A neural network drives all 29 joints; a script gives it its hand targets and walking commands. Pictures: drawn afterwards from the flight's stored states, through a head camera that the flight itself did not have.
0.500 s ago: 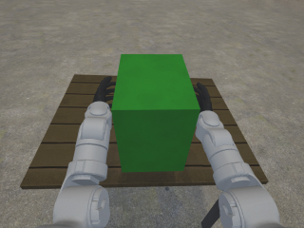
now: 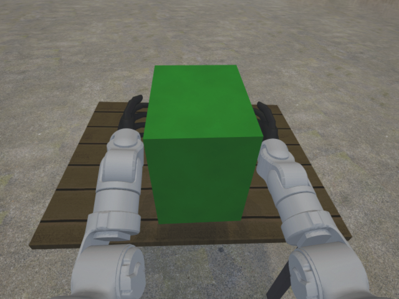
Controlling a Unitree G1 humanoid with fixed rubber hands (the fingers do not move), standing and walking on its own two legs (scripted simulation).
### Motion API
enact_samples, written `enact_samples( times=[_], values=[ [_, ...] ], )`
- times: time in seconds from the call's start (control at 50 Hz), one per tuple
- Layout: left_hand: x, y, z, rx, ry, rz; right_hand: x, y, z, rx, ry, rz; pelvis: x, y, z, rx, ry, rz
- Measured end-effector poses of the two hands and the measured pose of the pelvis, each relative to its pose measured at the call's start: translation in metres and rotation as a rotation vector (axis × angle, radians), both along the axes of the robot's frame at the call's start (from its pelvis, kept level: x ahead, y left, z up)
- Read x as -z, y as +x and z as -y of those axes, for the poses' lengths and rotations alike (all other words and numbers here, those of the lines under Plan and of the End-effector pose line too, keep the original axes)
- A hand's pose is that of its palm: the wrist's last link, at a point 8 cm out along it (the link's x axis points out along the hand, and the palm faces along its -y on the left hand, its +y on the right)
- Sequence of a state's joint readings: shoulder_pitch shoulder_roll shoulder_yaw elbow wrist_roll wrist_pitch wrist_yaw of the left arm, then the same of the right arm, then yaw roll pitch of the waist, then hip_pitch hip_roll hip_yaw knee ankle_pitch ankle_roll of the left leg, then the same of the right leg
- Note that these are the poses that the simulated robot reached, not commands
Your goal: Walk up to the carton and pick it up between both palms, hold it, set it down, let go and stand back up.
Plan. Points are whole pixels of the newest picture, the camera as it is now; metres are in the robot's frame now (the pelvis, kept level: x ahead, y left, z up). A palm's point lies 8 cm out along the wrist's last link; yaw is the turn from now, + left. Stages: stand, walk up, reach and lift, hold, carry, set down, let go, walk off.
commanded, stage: reach and lift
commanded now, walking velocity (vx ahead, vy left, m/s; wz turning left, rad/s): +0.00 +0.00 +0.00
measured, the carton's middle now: (198, 143) +0.42 -0.01 +0.13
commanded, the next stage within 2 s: hold in 0.70 s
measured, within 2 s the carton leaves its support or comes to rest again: neither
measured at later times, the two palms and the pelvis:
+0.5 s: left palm (125, 128) +0.39 +0.13 +0.20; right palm (265, 133) +0.38 -0.14 +0.19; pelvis +0.00 +0.00 +0.00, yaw +0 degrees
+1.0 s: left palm (119, 123) +0.38 +0.14 +0.22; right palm (267, 125) +0.37 -0.14 +0.21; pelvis +0.00 +0.00 +0.00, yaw +0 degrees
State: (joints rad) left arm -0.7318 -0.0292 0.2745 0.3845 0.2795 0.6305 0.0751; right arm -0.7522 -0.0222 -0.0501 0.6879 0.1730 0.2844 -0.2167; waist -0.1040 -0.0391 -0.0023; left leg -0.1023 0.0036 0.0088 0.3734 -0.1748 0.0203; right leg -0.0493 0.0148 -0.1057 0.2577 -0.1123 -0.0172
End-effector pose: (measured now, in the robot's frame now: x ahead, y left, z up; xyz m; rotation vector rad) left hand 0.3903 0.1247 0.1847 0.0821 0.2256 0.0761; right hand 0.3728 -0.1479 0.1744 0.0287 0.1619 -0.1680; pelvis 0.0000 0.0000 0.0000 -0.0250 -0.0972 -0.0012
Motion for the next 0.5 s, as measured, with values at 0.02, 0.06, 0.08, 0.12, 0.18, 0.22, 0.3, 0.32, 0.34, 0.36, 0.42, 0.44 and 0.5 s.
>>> enact_samples(
  times=[0.02,0.06,0.08,0.12,0.18,0.22,0.3,0.32,0.34,0.36,0.42,0.44,0.5],
  values=[
    [-0.001,0.0,0.0,0.0,0.001,0.001,-0.001,0.0,0.0,0.0,0.0,0.001,0.0,0.0,0.0,0.0,0.0,0.001],
    [-0.002,0.0,0.0,-0.001,-0.001,0.0,-0.002,0.0,0.0,-0.001,-0.002,0.0,0.0,0.0,0.0,0.001,0.0,0.003],
    [-0.002,0.0,0.0,-0.001,-0.003,-0.001,-0.003,0.0,0.0,-0.001,-0.003,-0.001,0.0,0.0,0.0,0.001,0.001,0.003],
    [-0.002,0.0,0.0,-0.001,-0.006,-0.004,-0.004,0.001,0.0,-0.001,-0.004,-0.004,0.0,0.0,0.001,0.001,0.001,0.003],
    [-0.003,0.001,-0.001,-0.002,-0.01,-0.001,-0.006,0.002,0.0,-0.003,-0.007,-0.001,0.0,0.001,0.001,0.002,0.001,-0.002],
    [-0.005,0.001,-0.001,-0.003,-0.01,0.008,-0.009,0.003,-0.001,-0.005,-0.007,0.008,0.0,0.002,0.001,0.001,0.0,-0.003],
    [-0.01,0.001,-0.003,-0.006,-0.01,0.018,-0.014,0.004,-0.002,-0.006,-0.002,0.018,0.0,0.003,0.001,-0.001,-0.001,0.002],
    [-0.01,0.001,-0.003,-0.007,-0.01,0.016,-0.014,0.004,-0.002,-0.006,0.0,0.016,0.0,0.003,0.001,-0.002,0.0,0.004],
    [-0.01,0.002,-0.003,-0.007,-0.01,0.014,-0.014,0.004,-0.003,-0.006,0.001,0.014,0.0,0.003,0.0,-0.001,0.0,0.005],
    [-0.011,0.002,-0.004,-0.008,-0.01,0.011,-0.014,0.005,-0.003,-0.007,0.001,0.011,0.0,0.003,0.0,-0.001,0.0,0.006],
    [-0.011,0.003,-0.005,-0.008,-0.008,0.007,-0.014,0.006,-0.004,-0.009,0.0,0.007,0.0,0.004,0.0,-0.001,0.0,0.006],
    [-0.011,0.003,-0.005,-0.008,-0.008,0.006,-0.014,0.006,-0.005,-0.009,0.0,0.006,0.0,0.004,-0.001,-0.001,-0.001,0.006],
    [-0.012,0.002,-0.006,-0.006,-0.003,0.011,-0.015,0.006,-0.005,-0.01,0.001,0.01,0.0,0.005,-0.001,-0.003,-0.003,0.007]
  ],
)
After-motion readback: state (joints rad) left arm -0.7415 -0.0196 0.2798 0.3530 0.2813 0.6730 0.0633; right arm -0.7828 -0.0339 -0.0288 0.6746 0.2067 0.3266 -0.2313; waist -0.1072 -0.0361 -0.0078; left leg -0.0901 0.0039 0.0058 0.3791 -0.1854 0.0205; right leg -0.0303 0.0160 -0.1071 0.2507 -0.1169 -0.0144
